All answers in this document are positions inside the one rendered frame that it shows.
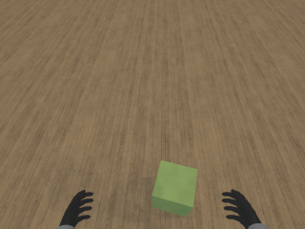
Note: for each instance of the carton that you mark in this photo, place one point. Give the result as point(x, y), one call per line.
point(174, 188)

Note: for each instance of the robot right hand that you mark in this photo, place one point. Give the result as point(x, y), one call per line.
point(247, 215)

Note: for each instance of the robot left hand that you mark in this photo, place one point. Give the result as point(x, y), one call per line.
point(71, 214)

